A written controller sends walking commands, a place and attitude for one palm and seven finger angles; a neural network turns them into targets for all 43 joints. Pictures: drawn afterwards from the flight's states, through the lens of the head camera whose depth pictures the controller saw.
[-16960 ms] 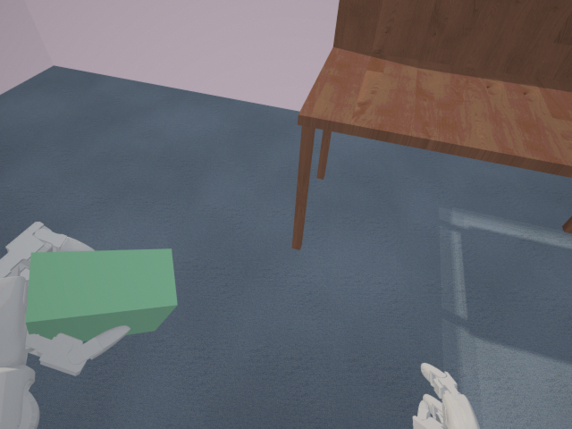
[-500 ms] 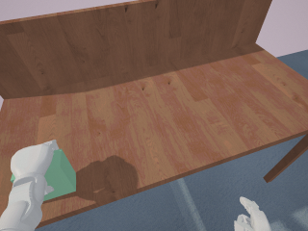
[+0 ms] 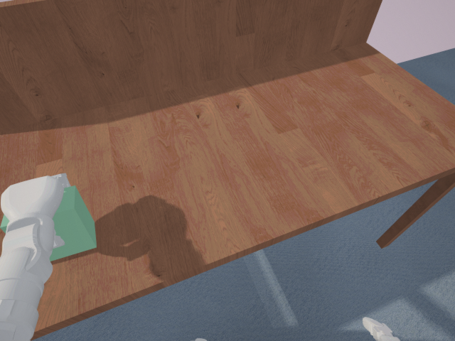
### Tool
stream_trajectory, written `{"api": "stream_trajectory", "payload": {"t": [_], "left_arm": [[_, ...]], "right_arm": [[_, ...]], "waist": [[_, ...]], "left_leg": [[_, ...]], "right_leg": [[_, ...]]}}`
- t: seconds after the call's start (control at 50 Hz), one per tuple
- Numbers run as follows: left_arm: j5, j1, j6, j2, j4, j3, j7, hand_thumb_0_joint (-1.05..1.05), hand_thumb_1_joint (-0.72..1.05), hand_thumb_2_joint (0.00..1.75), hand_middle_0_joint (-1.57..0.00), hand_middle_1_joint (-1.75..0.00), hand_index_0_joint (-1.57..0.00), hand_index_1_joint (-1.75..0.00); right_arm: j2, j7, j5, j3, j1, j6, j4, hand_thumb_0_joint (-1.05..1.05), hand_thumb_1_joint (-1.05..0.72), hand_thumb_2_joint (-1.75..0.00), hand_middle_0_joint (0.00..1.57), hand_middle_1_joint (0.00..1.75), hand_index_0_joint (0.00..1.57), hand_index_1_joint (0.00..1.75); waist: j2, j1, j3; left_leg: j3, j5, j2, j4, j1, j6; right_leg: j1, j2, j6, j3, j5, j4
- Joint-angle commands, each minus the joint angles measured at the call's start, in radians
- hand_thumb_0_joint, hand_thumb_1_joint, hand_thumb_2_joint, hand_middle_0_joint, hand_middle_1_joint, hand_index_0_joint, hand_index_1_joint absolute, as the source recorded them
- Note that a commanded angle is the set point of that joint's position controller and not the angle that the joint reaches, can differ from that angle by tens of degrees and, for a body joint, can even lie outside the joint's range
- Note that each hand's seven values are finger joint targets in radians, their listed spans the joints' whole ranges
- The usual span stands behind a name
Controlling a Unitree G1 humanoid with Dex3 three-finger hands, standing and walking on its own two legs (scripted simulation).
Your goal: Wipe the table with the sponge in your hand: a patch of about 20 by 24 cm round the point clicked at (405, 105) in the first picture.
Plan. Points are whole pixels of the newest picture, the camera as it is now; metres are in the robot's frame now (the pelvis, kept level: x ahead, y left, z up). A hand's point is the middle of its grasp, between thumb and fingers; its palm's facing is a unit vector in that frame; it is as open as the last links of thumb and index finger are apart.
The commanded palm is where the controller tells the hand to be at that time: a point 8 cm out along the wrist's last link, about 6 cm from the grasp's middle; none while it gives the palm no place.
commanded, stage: wipe forward along the first lane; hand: left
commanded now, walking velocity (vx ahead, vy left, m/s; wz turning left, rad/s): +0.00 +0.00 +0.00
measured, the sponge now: (59, 232) +0.29 +0.37 -0.03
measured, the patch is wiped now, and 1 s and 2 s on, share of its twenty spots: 0.15 0.25 0.30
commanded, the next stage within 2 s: slide across to the middle lane in 0.98 s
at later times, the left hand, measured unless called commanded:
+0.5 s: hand (46, 191) +0.36 +0.40 +0.02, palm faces -0.15 +0.00 -0.99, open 10.4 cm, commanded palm +0.35 +0.39 +0.05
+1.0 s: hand (45, 171) +0.40 +0.43 +0.02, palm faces -0.17 -0.01 -0.99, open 10.4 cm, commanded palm +0.40 +0.41 +0.05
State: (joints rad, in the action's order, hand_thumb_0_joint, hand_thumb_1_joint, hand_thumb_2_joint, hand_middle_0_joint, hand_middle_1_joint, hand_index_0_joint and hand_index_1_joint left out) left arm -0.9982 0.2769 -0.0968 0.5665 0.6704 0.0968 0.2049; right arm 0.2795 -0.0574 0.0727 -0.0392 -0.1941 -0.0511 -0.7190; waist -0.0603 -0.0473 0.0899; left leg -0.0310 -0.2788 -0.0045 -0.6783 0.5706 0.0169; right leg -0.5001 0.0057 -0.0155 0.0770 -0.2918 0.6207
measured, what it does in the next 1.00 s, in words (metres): stands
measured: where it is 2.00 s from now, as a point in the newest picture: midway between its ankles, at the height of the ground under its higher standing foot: outside the picture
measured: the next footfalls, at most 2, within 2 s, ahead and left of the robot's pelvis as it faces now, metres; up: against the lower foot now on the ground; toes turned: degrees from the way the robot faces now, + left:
none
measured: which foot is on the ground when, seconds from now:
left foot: down 0.00-1.00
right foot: down 0.00-1.00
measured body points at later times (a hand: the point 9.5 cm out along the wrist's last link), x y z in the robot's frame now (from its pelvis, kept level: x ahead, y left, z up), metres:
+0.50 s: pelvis +0.00 +0.01 -0.01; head +0.06 +0.01 +0.44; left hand +0.36 +0.40 +0.08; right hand +0.09 -0.26 -0.13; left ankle +0.03 +0.11 -0.72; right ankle +0.01 -0.12 -0.72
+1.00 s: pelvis +0.01 +0.02 -0.01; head +0.10 +0.04 +0.43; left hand +0.41 +0.43 +0.08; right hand +0.06 -0.26 -0.13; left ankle +0.03 +0.11 -0.72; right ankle +0.01 -0.11 -0.72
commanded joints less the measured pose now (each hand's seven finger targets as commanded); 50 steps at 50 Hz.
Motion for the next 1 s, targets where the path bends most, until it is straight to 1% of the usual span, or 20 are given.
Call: {"api": "stream_trajectory", "payload": {"t": [0.0, 0.02, 0.06, 0.12, 0.16, 0.18, 0.22, 0.24, 0.3, 0.32, 0.34, 0.4, 0.42, 0.46, 0.54, 0.6, 0.82, 0.86, 0.92, 0.98], "left_arm": [[-0.037, 0.188, -0.008, 0.251, 0.031, 0.048, 0.006, 0.0, 0.1, 1.3, -1.2, -1.6, -1.2, -1.6], [-0.031, 0.19, 0.001, 0.296, 0.031, 0.093, 0.007, 0.0, 0.1, 1.3, -1.2, -1.6, -1.2, -1.6], [-0.032, 0.202, 0.009, 0.259, 0.034, 0.052, 0.006, 0.0, 0.1, 1.3, -1.2, -1.6, -1.2, -1.6], [-0.034, 0.214, 0.015, 0.309, 0.071, 0.097, 0.009, 0.0, 0.1, 1.3, -1.2, -1.6, -1.2, -1.6], [-0.035, 0.229, 0.018, 0.266, 0.078, 0.048, 0.01, 0.0, 0.1, 1.3, -1.2, -1.6, -1.2, -1.6], [-0.041, 0.264, 0.018, 0.28, 0.093, 0.049, 0.012, 0.0, 0.1, 1.3, -1.2, -1.6, -1.2, -1.6], [-0.042, 0.268, 0.025, 0.311, 0.11, 0.083, 0.017, 0.0, 0.1, 1.3, -1.2, -1.6, -1.2, -1.6], [-0.042, 0.301, 0.031, 0.284, 0.109, 0.047, 0.018, 0.0, 0.1, 1.3, -1.2, -1.6, -1.2, -1.6], [-0.048, 0.305, 0.029, 0.312, 0.154, 0.063, 0.02, 0.0, 0.1, 1.3, -1.2, -1.6, -1.2, -1.6], [-0.048, 0.327, 0.035, 0.355, 0.158, 0.1, 0.022, 0.0, 0.1, 1.3, -1.2, -1.6, -1.2, -1.6], [-0.049, 0.346, 0.037, 0.325, 0.167, 0.061, 0.02, 0.0, 0.1, 1.3, -1.2, -1.6, -1.2, -1.6], [-0.068, 0.424, 0.032, 0.366, 0.225, 0.06, 0.016, 0.0, 0.1, 1.3, -1.2, -1.6, -1.2, -1.6], [-0.065, 0.447, 0.038, 0.397, 0.227, 0.088, 0.016, 0.0, 0.1, 1.3, -1.2, -1.6, -1.2, -1.6], [-0.081, 0.496, 0.042, 0.376, 0.247, 0.041, 0.008, 0.0, 0.1, 1.3, -1.2, -1.6, -1.2, -1.6], [-0.087, 0.51, 0.062, 0.397, 0.267, 0.051, -0.009, 0.0, 0.1, 1.3, -1.2, -1.6, -1.2, -1.6], [-0.078, 0.509, 0.072, 0.392, 0.278, 0.049, -0.016, 0.0, 0.1, 1.3, -1.2, -1.6, -1.2, -1.6], [-0.087, 0.533, 0.098, 0.465, 0.314, 0.112, -0.002, 0.0, 0.1, 1.3, -1.2, -1.6, -1.2, -1.6], [-0.092, 0.565, 0.097, 0.455, 0.324, 0.083, -0.005, 0.0, 0.1, 1.3, -1.2, -1.6, -1.2, -1.6], [-0.094, 0.581, 0.099, 0.514, 0.338, 0.127, -0.009, 0.0, 0.1, 1.3, -1.2, -1.6, -1.2, -1.6], [-0.113, 0.606, 0.1, 0.493, 0.359, 0.085, -0.015, 0.0, 0.1, 1.3, -1.2, -1.6, -1.2, -1.6]], "right_arm": [[0.151, -0.009, -0.001, -0.044, 0.011, 0.025, 0.116, 0.0, -0.9, -0.9, 0.2, 0.3, 0.2, 0.3], [0.157, -0.01, 0.001, -0.045, 0.011, 0.023, 0.111, 0.0, -0.9, -0.9, 0.2, 0.3, 0.2, 0.3], [0.151, -0.007, -0.001, -0.046, -0.003, 0.021, 0.12, 0.0, -0.9, -0.9, 0.2, 0.3, 0.2, 0.3], [0.159, -0.005, 0.001, -0.047, -0.01, 0.014, 0.112, 0.0, -0.9, -0.9, 0.2, 0.3, 0.2, 0.3], [0.153, -0.001, 0.001, -0.046, -0.022, 0.013, 0.119, 0.0, -0.9, -0.9, 0.2, 0.3, 0.2, 0.3], [0.157, -0.001, 0.001, -0.045, -0.025, 0.012, 0.113, 0.0, -0.9, -0.9, 0.2, 0.3, 0.2, 0.3], [0.161, -0.001, 0.002, -0.047, -0.027, 0.009, 0.108, 0.0, -0.9, -0.9, 0.2, 0.3, 0.2, 0.3], [0.158, -0.002, -0.001, -0.048, -0.042, 0.011, 0.109, 0.0, -0.9, -0.9, 0.2, 0.3, 0.2, 0.3], [0.16, 0.003, 0.002, -0.047, -0.048, 0.006, 0.106, 0.0, -0.9, -0.9, 0.2, 0.3, 0.2, 0.3], [0.165, 0.001, 0.003, -0.046, -0.048, 0.004, 0.097, 0.0, -0.9, -0.9, 0.2, 0.3, 0.2, 0.3], [0.162, 0.0, 0.002, -0.046, -0.064, 0.004, 0.104, 0.0, -0.9, -0.9, 0.2, 0.3, 0.2, 0.3], [0.168, 0.0, 0.004, -0.041, -0.072, 0.0, 0.097, 0.0, -0.9, -0.9, 0.2, 0.3, 0.2, 0.3], [0.172, -0.002, 0.006, -0.04, -0.072, 0.0, 0.09, 0.0, -0.9, -0.9, 0.2, 0.3, 0.2, 0.3], [0.168, 0.0, 0.005, -0.039, -0.094, 0.001, 0.094, 0.0, -0.9, -0.9, 0.2, 0.3, 0.2, 0.3], [0.17, 0.001, 0.0, -0.043, -0.122, -0.006, 0.091, 0.0, -0.9, -0.9, 0.2, 0.3, 0.2, 0.3], [0.171, 0.004, -0.001, -0.043, -0.124, -0.013, 0.096, 0.0, -0.9, -0.9, 0.2, 0.3, 0.2, 0.3], [0.188, 0.019, -0.009, -0.054, -0.163, -0.039, 0.062, 0.0, -0.9, -0.9, 0.2, 0.3, 0.2, 0.3], [0.187, 0.021, -0.008, -0.054, -0.175, -0.041, 0.064, 0.0, -0.9, -0.9, 0.2, 0.3, 0.2, 0.3], [0.197, 0.021, -0.008, -0.051, -0.177, -0.049, 0.055, 0.0, -0.9, -0.9, 0.2, 0.3, 0.2, 0.3], [0.195, 0.024, -0.01, -0.051, -0.191, -0.053, 0.062, 0.0, -0.9, -0.9, 0.2, 0.3, 0.2, 0.3]], "waist": [[0.095, 0.037, 0.184], [0.08, 0.028, 0.202], [0.064, 0.037, 0.221], [0.068, 0.033, 0.212], [0.063, 0.044, 0.204], [0.069, 0.054, 0.19], [0.071, 0.043, 0.206], [0.066, 0.058, 0.217], [0.065, 0.054, 0.206], [0.06, 0.048, 0.219], [0.052, 0.061, 0.219], [0.075, 0.078, 0.193], [0.051, 0.072, 0.198], [0.038, 0.087, 0.213], [0.007, 0.081, 0.276], [0.037, 0.086, 0.278], [0.004, 0.08, 0.322], [0.006, 0.098, 0.306], [0.01, 0.09, 0.305], [-0.005, 0.106, 0.295]], "left_leg": [[-0.006, 0.052, 0.027, 0.057, -0.087, 0.042], [-0.007, 0.068, 0.026, 0.054, -0.082, 0.042], [-0.003, 0.077, 0.025, 0.044, -0.085, 0.043], [-0.009, 0.081, 0.02, 0.043, -0.069, 0.043], [-0.007, 0.064, 0.021, 0.041, -0.069, 0.044], [-0.009, 0.048, 0.018, 0.04, -0.064, 0.044], [-0.016, 0.049, 0.016, 0.043, -0.06, 0.044], [-0.011, 0.047, 0.017, 0.035, -0.067, 0.047], [-0.01, 0.039, 0.015, 0.035, -0.05, 0.044], [-0.015, 0.043, 0.014, 0.036, -0.049, 0.045], [-0.013, 0.038, 0.018, 0.032, -0.048, 0.047], [-0.015, -0.003, 0.017, 0.035, -0.024, 0.048], [-0.016, 0.0, 0.015, 0.038, -0.029, 0.048], [-0.019, -0.004, 0.016, 0.031, -0.035, 0.048], [-0.022, 0.061, 0.011, 0.011, -0.064, 0.047], [-0.021, 0.079, 0.009, 0.005, -0.052, 0.044], [-0.027, 0.197, -0.003, -0.018, -0.079, 0.042], [-0.023, 0.183, 0.0, -0.024, -0.069, 0.045], [-0.029, 0.183, -0.003, -0.019, -0.06, 0.045], [-0.031, 0.177, -0.001, -0.024, -0.064, 0.042]], "right_leg": [[0.042, 0.021, -0.03, -0.048, 0.084, -0.095], [0.054, 0.022, -0.034, -0.055, 0.1, -0.088], [0.048, 0.021, -0.031, -0.046, 0.114, -0.079], [0.035, 0.025, -0.034, -0.049, 0.111, -0.074], [0.015, 0.025, -0.031, -0.037, 0.088, -0.075], [-0.005, 0.026, -0.03, -0.039, 0.068, -0.077], [-0.007, 0.03, -0.034, -0.043, 0.056, -0.072], [-0.012, 0.03, -0.031, -0.037, 0.06, -0.069], [-0.02, 0.028, -0.031, -0.038, 0.053, -0.069], [-0.017, 0.03, -0.034, -0.044, 0.051, -0.065], [-0.021, 0.032, -0.033, -0.036, 0.045, -0.064], [-0.05, 0.03, -0.028, -0.037, 0.007, -0.072], [-0.055, 0.031, -0.032, -0.045, 0.006, -0.071], [-0.071, 0.033, -0.033, -0.035, 0.003, -0.064], [-0.067, 0.039, -0.04, -0.035, 0.053, -0.048], [-0.066, 0.041, -0.035, -0.034, 0.075, -0.046], [-0.085, 0.047, -0.043, -0.033, 0.149, -0.022], [-0.092, 0.048, -0.04, -0.03, 0.144, -0.028], [-0.094, 0.047, -0.043, -0.034, 0.138, -0.024], [-0.119, 0.051, -0.043, -0.025, 0.122, -0.025]]}}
